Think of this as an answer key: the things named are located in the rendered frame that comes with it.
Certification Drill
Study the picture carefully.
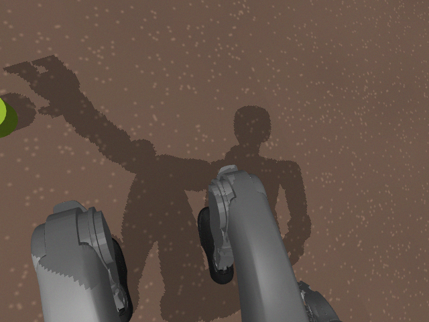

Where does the right robot foot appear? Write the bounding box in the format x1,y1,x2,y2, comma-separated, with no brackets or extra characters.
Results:
198,207,234,284

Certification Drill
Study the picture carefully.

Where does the right robot hand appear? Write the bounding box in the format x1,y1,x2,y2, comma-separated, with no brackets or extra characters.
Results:
297,281,340,322

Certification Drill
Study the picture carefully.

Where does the left robot foot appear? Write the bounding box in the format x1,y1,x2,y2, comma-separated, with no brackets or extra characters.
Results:
112,238,133,322

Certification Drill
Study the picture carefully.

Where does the tin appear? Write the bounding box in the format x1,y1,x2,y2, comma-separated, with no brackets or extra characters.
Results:
0,98,18,138

